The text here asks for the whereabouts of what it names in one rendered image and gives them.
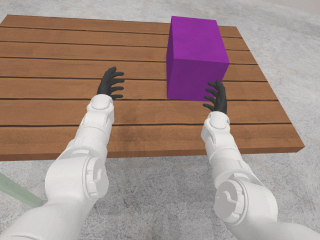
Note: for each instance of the carton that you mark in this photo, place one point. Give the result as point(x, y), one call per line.
point(195, 56)

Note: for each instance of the robot left hand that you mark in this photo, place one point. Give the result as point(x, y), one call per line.
point(106, 83)

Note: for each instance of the robot right hand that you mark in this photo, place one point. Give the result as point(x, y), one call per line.
point(220, 103)

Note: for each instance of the right robot forearm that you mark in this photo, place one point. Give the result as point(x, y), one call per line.
point(223, 154)

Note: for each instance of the table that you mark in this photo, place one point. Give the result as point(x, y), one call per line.
point(51, 68)

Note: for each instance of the left robot upper arm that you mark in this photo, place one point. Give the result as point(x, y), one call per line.
point(73, 185)

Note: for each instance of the left robot forearm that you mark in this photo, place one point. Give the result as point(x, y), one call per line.
point(94, 131)

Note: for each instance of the right robot upper arm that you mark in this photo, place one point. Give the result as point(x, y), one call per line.
point(250, 212)

